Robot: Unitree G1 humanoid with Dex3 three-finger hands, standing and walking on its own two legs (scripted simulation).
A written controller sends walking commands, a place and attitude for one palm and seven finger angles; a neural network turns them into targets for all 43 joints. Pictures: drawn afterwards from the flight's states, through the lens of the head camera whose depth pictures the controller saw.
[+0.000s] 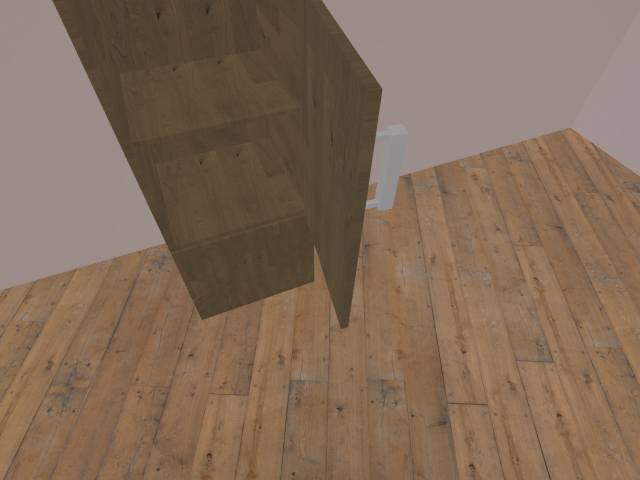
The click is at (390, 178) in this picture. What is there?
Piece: cupboard door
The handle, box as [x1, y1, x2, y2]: [365, 124, 408, 210]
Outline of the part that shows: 402,124 387,126 385,131 376,132 375,141 383,140 384,145 375,198 372,200 367,200 365,208 376,206 379,210 391,208 408,133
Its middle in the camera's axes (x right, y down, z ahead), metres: +0.09 -0.10 +0.61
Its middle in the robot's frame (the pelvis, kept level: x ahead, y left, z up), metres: +0.54 -0.06 +0.07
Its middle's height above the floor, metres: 0.84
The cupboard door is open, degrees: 81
